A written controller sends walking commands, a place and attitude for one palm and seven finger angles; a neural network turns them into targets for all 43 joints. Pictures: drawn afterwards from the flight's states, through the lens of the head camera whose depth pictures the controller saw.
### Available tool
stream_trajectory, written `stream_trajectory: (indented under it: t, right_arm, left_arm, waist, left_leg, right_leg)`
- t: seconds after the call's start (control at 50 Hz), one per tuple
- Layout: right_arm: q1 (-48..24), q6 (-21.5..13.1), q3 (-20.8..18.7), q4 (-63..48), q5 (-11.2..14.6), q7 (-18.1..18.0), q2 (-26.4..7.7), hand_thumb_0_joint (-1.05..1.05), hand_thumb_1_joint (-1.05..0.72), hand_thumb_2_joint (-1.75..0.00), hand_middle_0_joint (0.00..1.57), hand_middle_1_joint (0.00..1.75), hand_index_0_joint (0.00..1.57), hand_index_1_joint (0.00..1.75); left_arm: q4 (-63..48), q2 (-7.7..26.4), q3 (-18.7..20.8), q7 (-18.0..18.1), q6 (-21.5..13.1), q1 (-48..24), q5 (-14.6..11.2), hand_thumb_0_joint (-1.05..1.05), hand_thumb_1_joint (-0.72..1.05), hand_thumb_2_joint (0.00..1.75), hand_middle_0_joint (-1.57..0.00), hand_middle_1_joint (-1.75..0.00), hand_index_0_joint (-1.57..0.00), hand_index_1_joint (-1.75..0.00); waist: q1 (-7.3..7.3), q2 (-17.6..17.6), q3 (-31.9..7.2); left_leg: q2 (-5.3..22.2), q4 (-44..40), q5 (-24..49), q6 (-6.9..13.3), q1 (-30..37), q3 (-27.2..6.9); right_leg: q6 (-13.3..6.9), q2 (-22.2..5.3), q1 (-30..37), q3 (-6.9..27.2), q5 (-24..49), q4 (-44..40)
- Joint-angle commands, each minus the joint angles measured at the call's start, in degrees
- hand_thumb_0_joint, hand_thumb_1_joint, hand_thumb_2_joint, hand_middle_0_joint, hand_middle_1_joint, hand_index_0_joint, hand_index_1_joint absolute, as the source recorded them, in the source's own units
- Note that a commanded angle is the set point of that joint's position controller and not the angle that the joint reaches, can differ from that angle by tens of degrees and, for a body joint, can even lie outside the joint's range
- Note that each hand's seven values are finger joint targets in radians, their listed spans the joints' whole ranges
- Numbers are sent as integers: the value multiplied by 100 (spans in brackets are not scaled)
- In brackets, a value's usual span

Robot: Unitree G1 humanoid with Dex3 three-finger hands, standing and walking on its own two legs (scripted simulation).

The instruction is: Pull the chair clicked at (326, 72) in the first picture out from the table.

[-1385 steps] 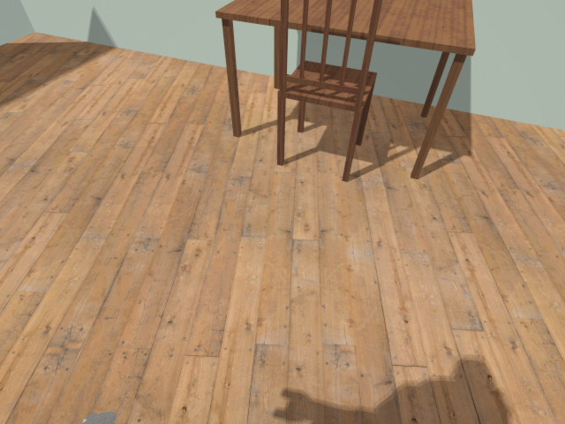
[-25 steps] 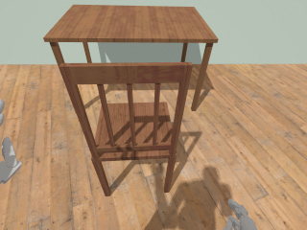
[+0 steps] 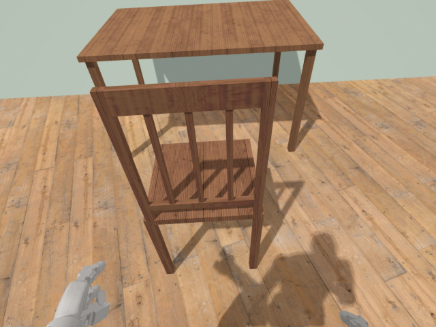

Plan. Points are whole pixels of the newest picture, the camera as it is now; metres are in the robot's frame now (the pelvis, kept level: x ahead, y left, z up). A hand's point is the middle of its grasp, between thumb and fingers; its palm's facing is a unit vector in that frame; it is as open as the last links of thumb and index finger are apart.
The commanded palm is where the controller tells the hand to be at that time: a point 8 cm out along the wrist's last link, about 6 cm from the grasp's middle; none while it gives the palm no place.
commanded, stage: let the arm hang, fingers relaxed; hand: left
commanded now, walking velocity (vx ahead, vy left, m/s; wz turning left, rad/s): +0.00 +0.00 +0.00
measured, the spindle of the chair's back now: (195, 162) +0.55 +0.08 -0.04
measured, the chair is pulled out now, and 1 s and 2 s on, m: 0.62 0.62 0.62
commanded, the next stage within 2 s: look to check the result in 0.92 s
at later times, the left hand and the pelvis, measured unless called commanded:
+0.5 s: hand out of the picture -0.05 +0.17 -0.16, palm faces +0.05 -0.97 -0.24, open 7.4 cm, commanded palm none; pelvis +0.01 -0.02 +0.01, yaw +0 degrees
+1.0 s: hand out of the picture +0.03 +0.14 -0.16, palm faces +0.05 -0.98 -0.19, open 7.4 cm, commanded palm none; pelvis +0.03 -0.03 +0.01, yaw +0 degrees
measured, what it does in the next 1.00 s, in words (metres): stands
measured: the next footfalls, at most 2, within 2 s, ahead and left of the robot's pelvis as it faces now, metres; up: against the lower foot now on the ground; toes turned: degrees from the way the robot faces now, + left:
none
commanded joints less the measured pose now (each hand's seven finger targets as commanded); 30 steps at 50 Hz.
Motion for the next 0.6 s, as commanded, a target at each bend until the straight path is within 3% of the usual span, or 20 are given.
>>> stream_trajectory:
  t: [0.0, 0.04, 0.06, 0.08, 0.1, 0.16, 0.26, 0.3, 0.38, 0.46, 0.52, 0.58]
  right_arm:
    - [659, 78, -123, -167, -30, -12, -330, 0, -90, -90, 20, 30, 20, 30]
    - [559, 45, -45, -43, -42, 0, -340, 0, -90, -90, 20, 30, 20, 30]
    - [437, 26, -25, 7, -53, -14, -394, 0, -90, -90, 20, 30, 20, 30]
    - [379, 30, -27, 56, -51, -36, -422, 0, -90, -90, 20, 30, 20, 30]
    - [394, 18, -22, 148, -38, -52, -398, 0, -90, -90, 20, 30, 20, 30]
    - [698, 44, -45, 371, -10, -103, -160, 0, -90, -90, 20, 30, 20, 30]
    - [1217, 105, -78, 662, 37, -133, -8, 0, -90, -90, 20, 30, 20, 30]
    - [1338, 152, -95, 755, 35, -131, 43, 0, -90, -90, 20, 30, 20, 30]
    - [1542, 205, -83, 979, 22, -125, 228, 0, -90, -90, 20, 30, 20, 30]
    - [1632, 150, -53, 1109, 12, -142, 305, 0, -90, -90, 20, 30, 20, 30]
    - [1502, 129, -37, 1140, 12, -152, 302, 0, -90, -90, 20, 30, 20, 30]
    - [1438, 90, -23, 1176, 21, -170, 377, 0, -90, -90, 20, 30, 20, 30]
  left_arm:
    - [512, 643, -120, 30, -135, -266, -26, 0, 90, 90, -20, -30, -20, -30]
    - [1018, 486, -249, 8, -114, -36, -74, 0, 90, 90, -20, -30, -20, -30]
    - [1293, 419, -287, 16, -100, 192, -100, 0, 90, 90, -20, -30, -20, -30]
    - [1576, 443, -298, 39, -96, 439, -105, 0, 90, 90, -20, -30, -20, -30]
    - [1846, 404, -310, 48, -118, 615, -112, 0, 90, 90, -20, -30, -20, -30]
    - [2395, 204, -308, 62, -170, 822, -125, 0, 90, 90, -20, -30, -20, -30]
    - [2913, 97, -397, 56, -234, 875, -142, 0, 90, 90, -20, -30, -20, -30]
    - [3038, 87, -419, 71, -232, 883, -137, 0, 90, 90, -20, -30, -20, -30]
    - [3236, 64, -427, 90, -205, 843, -132, 0, 90, 90, -20, -30, -20, -30]
    - [3337, -53, -427, 114, -203, 870, -147, 0, 90, 90, -20, -30, -20, -30]
    - [3402, -87, -428, 137, -194, 1022, -151, 0, 90, 90, -20, -30, -20, -30]
    - [3440, -168, -432, 143, -214, 1038, -149, 0, 90, 90, -20, -30, -20, -30]
  waist:
    - [-61, -1727, -38]
    - [59, -234, 253]
    - [195, 558, 376]
    - [320, 978, 460]
    - [363, 1149, 363]
    - [326, 1130, 166]
    - [218, -35, 115]
    - [173, -457, 345]
    - [97, -848, 728]
    - [115, -786, 690]
    - [204, -274, 762]
    - [270, -256, 803]
  left_leg:
    - [114, 376, 41, 152, 697, -32]
    - [439, -684, 348, 260, 286, -641]
    - [575, -1240, 12, 315, -151, -918]
    - [611, -1544, -207, 359, -385, -1061]
    - [604, -1649, -356, 354, -397, -1035]
    - [512, -1630, -716, 295, -127, -824]
    - [457, -1378, -838, 264, 187, -601]
    - [386, -1211, -881, 255, 231, -463]
    - [263, -868, -879, 247, 432, -286]
    - [352, -982, -671, 266, 354, -359]
    - [406, -1286, -872, 282, 71, -452]
    - [428, -1395, -542, 295, 3, -485]
  right_leg:
    - [-908, -706, -537, 606, -770, -1271]
    - [-619, -224, -344, 355, -684, -734]
    - [-451, 14, 58, 231, -610, -583]
    - [-394, 121, 394, 159, -434, -550]
    - [-391, 122, 622, 163, -279, -559]
    - [-456, 100, 745, 160, -133, -799]
    - [-525, -38, 553, 249, -358, -1232]
    - [-573, -112, 253, 311, -763, -1441]
    - [-687, -213, -462, 423, -1506, -1743]
    - [-632, -144, -376, 372, -1294, -1531]
    - [-580, -55, -161, 333, -1095, -1335]
    - [-577, -20, 84, 266, -579, -1233]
